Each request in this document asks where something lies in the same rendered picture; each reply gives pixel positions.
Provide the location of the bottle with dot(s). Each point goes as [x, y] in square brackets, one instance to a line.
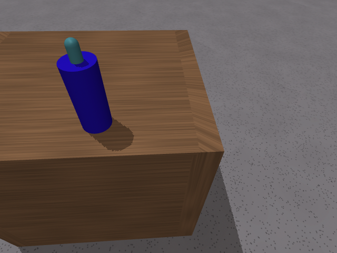
[82, 78]

